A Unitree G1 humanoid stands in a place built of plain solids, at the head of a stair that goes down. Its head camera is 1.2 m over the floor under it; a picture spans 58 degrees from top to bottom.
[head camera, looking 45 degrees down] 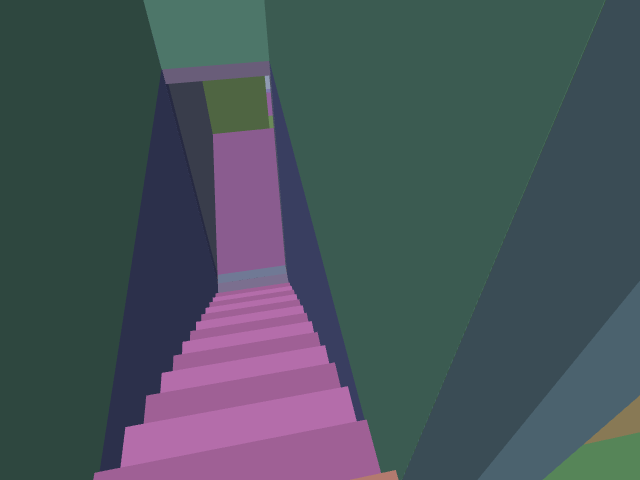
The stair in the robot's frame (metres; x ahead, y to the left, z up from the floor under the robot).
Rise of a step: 0.21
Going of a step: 0.22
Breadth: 0.84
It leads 11 degrees to the left of straight ahead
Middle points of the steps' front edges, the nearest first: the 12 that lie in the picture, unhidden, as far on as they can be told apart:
0.50 0.26 -0.20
0.72 0.30 -0.41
0.94 0.34 -0.61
1.15 0.39 -0.82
1.37 0.43 -1.02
1.58 0.47 -1.23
1.80 0.51 -1.43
2.02 0.55 -1.64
2.23 0.59 -1.84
2.45 0.64 -2.05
2.66 0.68 -2.25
2.88 0.72 -2.46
